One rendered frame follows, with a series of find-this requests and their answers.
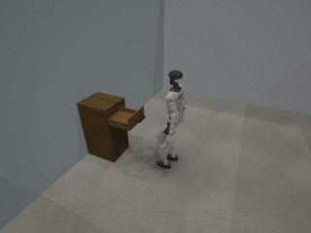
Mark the cabinet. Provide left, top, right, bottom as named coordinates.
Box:
left=77, top=92, right=129, bottom=163

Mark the robot left forearm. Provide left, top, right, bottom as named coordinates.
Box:
left=168, top=114, right=178, bottom=136

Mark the robot right upper arm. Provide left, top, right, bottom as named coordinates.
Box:
left=179, top=84, right=188, bottom=106

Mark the handle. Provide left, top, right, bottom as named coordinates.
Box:
left=135, top=115, right=146, bottom=123

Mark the robot left upper arm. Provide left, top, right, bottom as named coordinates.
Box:
left=165, top=92, right=179, bottom=117

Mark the drawer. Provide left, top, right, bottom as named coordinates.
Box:
left=108, top=106, right=145, bottom=131

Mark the robot left shin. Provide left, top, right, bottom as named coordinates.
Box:
left=157, top=145, right=168, bottom=165

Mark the robot left thigh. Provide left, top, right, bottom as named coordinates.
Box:
left=156, top=123, right=171, bottom=149

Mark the robot right hand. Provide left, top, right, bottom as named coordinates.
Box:
left=178, top=116, right=184, bottom=127

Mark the robot left hand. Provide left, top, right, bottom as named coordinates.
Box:
left=165, top=135, right=174, bottom=149

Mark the robot right forearm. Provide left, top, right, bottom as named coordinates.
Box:
left=179, top=104, right=187, bottom=117

